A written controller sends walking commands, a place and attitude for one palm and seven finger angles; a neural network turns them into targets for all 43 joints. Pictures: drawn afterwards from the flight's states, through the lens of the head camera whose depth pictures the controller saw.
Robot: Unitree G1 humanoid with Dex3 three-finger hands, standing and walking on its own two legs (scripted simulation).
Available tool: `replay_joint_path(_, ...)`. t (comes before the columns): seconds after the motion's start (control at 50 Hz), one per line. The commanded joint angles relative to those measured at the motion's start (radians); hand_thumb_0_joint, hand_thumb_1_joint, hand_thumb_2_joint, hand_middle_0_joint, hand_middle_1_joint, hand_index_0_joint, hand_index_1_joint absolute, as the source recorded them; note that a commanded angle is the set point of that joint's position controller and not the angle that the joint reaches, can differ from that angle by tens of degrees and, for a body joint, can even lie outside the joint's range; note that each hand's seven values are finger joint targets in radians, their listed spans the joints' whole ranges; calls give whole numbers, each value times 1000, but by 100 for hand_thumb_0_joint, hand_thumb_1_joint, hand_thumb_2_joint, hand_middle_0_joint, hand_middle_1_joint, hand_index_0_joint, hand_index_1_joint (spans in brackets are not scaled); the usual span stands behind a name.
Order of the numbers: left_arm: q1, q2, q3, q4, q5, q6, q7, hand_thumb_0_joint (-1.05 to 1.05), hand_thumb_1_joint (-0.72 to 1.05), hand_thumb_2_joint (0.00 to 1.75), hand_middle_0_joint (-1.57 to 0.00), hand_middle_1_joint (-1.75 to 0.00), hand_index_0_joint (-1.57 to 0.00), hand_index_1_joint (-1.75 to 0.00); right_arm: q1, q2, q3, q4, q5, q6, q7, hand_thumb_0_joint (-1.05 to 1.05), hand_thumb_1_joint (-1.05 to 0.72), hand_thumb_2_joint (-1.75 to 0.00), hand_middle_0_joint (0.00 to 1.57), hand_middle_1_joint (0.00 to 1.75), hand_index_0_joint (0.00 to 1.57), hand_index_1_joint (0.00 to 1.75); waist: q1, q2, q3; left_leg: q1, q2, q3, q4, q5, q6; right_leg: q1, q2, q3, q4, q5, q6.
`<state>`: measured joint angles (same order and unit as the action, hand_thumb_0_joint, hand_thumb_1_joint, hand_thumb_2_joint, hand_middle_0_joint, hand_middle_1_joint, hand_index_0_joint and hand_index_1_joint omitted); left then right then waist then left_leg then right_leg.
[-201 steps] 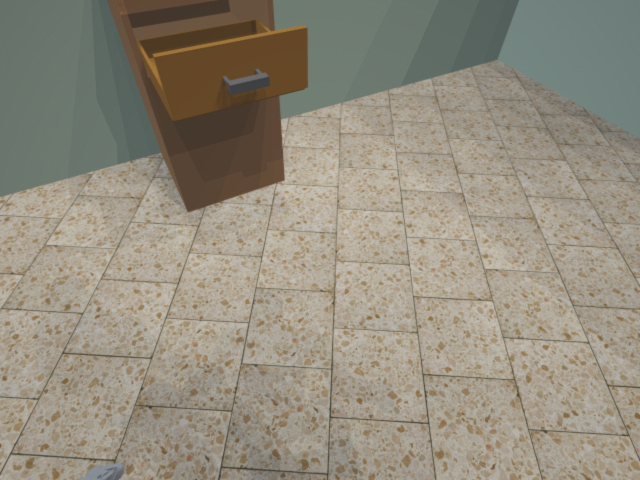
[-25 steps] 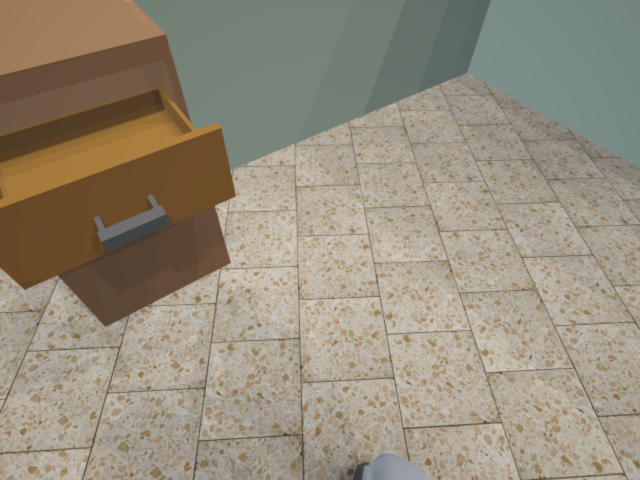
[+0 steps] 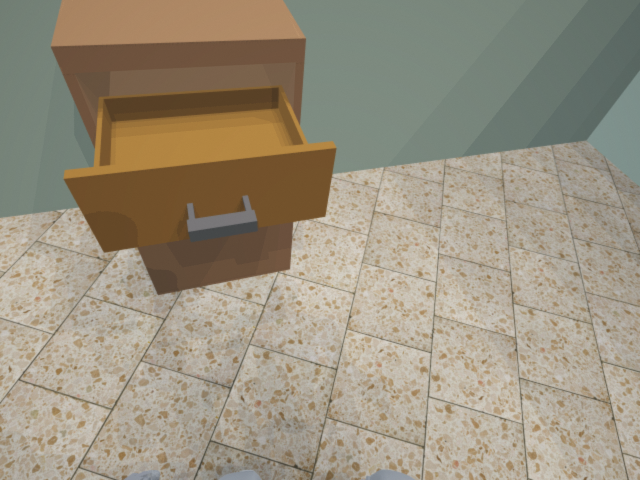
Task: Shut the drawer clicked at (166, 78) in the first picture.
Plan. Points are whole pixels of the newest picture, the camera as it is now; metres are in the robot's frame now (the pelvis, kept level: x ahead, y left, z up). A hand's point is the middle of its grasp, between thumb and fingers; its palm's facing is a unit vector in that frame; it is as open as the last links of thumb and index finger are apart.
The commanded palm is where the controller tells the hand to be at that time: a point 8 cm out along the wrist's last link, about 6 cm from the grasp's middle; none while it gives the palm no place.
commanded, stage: turn to face it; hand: left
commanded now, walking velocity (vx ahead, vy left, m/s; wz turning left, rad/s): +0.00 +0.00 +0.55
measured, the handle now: (221, 215) +0.53 +0.19 -0.04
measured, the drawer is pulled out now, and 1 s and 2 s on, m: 0.30 0.30 0.30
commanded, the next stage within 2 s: take the last steps up to it in 0.50 s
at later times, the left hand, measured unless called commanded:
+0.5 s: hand out of the picture +0.02 +0.15 -0.13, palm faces +0.29 -0.91 -0.29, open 7.4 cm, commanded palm none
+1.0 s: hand out of the picture -0.07 +0.19 -0.15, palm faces +0.42 -0.88 -0.21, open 7.4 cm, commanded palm none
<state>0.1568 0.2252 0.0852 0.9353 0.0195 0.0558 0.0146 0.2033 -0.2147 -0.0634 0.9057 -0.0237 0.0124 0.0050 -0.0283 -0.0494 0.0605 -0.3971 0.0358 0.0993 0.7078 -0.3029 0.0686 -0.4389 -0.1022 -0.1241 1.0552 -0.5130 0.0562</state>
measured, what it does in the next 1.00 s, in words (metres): steps on the spot, turning left: right foot, then left foot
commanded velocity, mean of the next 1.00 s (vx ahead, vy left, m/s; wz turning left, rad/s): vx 0.13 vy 0.03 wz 0.25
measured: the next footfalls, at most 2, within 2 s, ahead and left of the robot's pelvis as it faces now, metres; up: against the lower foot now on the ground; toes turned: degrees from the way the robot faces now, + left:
right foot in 0.38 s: +0.08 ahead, -0.15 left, +0.00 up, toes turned +10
left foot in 0.80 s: -0.04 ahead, +0.07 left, +0.00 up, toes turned +23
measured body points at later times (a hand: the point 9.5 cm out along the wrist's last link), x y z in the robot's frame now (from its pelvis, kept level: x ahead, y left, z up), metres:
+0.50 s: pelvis +0.01 -0.06 +0.02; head +0.04 -0.08 +0.47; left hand +0.01 +0.20 -0.11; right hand +0.15 -0.28 -0.14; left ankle -0.01 +0.07 -0.65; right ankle +0.04 -0.16 -0.72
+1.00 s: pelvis +0.00 -0.01 +0.03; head +0.01 +0.01 +0.48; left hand -0.09 +0.23 -0.13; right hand +0.10 -0.22 -0.12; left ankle -0.08 +0.05 -0.72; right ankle +0.08 -0.13 -0.65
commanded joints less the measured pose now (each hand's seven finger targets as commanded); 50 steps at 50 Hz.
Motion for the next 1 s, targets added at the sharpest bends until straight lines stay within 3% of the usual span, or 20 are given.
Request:
replay_joint_path(0.0,19,80,15,-77,-3,-27,-6,0,90,90,-20,-30,-20,-30,20,-173,-23,-62,0,-19,-24,0,-90,-90,20,30,20,30,18,193,-122,219,218,-331,-388,333,89,-151,-9,123,137,139,19)
replay_joint_path(0.06,32,88,9,-70,-6,-20,-3,0,90,90,-20,-30,-20,-30,20,-177,-26,-59,5,-15,-22,0,-90,-90,20,30,20,30,12,155,-131,252,198,-318,-397,345,102,-109,9,119,19,139,26)
replay_joint_path(0.2,14,88,-1,-90,-9,-21,8,0,90,90,-20,-30,-20,-30,36,-203,-42,-40,0,8,-15,0,-90,-90,20,30,20,30,-15,175,-119,287,199,-399,-381,317,124,-45,50,117,-190,76,19)
replay_joint_path(0.3,130,89,-6,-66,-15,-37,17,0,90,90,-20,-30,-20,-30,-42,-192,-44,-51,6,18,-9,0,-90,-90,20,30,20,30,41,182,-125,141,146,-395,-301,337,80,215,87,96,-499,212,-1)
replay_joint_path(0.32,163,108,-5,-60,-13,-44,21,0,90,90,-20,-30,-20,-30,-49,-171,-39,-55,14,18,-6,0,-90,-90,20,30,20,30,59,127,-132,70,107,-377,-248,262,42,319,63,117,-648,297,-7)
replay_joint_path(0.34,172,173,7,-66,1,-56,26,0,90,90,-20,-30,-20,-30,-41,-115,-33,-64,24,17,0,0,-90,-90,20,30,20,30,61,-82,-122,-75,0,-270,-81,69,-30,401,-116,308,-786,275,-60)
replay_joint_path(0.36,152,255,20,-86,12,-60,26,0,90,90,-20,-30,-20,-30,-43,-76,-28,-92,21,18,2,0,-90,-90,20,30,20,30,61,-250,-82,-160,-121,-135,139,-231,-91,345,-345,511,-831,418,-180)
replay_joint_path(0.38,134,235,20,-93,3,-58,28,0,90,90,-20,-30,-20,-30,-64,-122,-41,-83,8,32,-2,0,-90,-90,20,30,20,30,63,-187,-74,-126,-76,-193,310,-260,-81,230,-357,476,-816,431,-228)
replay_joint_path(0.44,32,146,-2,-106,1,-64,24,0,90,90,-20,-30,-20,-30,-22,-102,-41,-24,4,43,8,0,-90,-90,20,30,20,30,4,-95,-17,-130,-40,-157,501,-106,-97,194,-200,259,-752,496,-200)
replay_joint_path(0.58,165,165,3,-48,11,-64,21,0,90,90,-20,-30,-20,-30,-115,-62,-17,-21,13,37,4,0,-90,-90,20,30,20,30,79,-122,-42,-55,-35,-80,208,-174,-119,323,-209,211,-719,645,-222)
replay_joint_path(0.66,209,190,14,-4,12,-67,12,0,90,90,-20,-30,-20,-30,-119,-60,-5,-18,12,20,8,0,-90,-90,20,30,20,30,108,-142,-81,2,-34,-50,46,-195,-101,385,-240,255,-755,436,-223)
replay_joint_path(0.7,189,198,18,6,12,-68,7,0,90,90,-20,-30,-20,-30,-72,-63,0,-3,10,7,9,0,-90,-90,20,30,20,30,86,-137,-84,89,-30,-30,-80,-164,-85,335,-238,250,-750,292,-206)
replay_joint_path(0.74,133,186,15,10,2,-61,0,0,90,90,-20,-30,-20,-30,31,-63,3,35,9,-9,4,0,-90,-90,20,30,20,30,27,-103,-71,303,-41,-2,-309,-32,-67,172,-179,170,-696,113,-142)
replay_joint_path(0.76,115,146,8,-3,-4,-54,-6,0,90,90,-20,-30,-20,-30,95,-114,-8,52,6,-15,-2,0,-90,-90,20,30,20,30,-4,57,-73,444,41,-125,-396,-76,-36,13,-106,96,-555,15,-91)
replay_joint_path(0.78,88,67,-6,-36,-5,-50,-15,0,90,90,-20,-30,-20,-30,164,-216,-29,63,-7,-16,-7,0,-90,-90,20,30,20,30,-42,368,-35,492,278,-440,-499,-207,54,-202,25,-42,-280,-45,-32)
replay_joint_path(0.8,-5,76,-15,-73,6,-54,-15,0,90,90,-20,-30,-20,-30,194,-239,-28,68,-5,-13,-12,0,-90,-90,20,30,20,30,-68,346,34,404,348,-555,-566,-241,141,-281,28,26,-139,-68,-38)
replay_joint_path(0.84,-29,88,-7,-46,8,-55,-25,0,90,90,-20,-30,-20,-30,125,-157,-5,64,0,-24,-24,0,-90,-90,20,30,20,30,-26,256,121,272,280,-470,-596,-289,141,-270,-8,100,-11,74,-49)
replay_joint_path(0.88,51,75,-13,4,8,-61,-36,0,90,90,-20,-30,-20,-30,92,-120,9,63,5,-43,-28,0,-90,-90,20,30,20,30,20,195,87,283,206,-342,-577,-99,114,-223,-13,90,16,188,-42)
replay_joint_path(0.92,83,65,-20,27,8,-61,-34,0,90,90,-20,-30,-20,-30,123,-108,11,79,10,-58,-29,0,-90,-90,20,30,20,30,29,167,45,339,177,-277,-556,84,116,-212,-9,78,3,233,-29)
replay_joint_path(0.98,49,57,-23,20,6,-63,-28,0,90,90,-20,-30,-20,-30,199,-94,14,115,13,-70,-33,0,-90,-90,20,30,20,30,18,120,34,424,191,-267,-542,271,137,-252,-11,78,-34,250,-21)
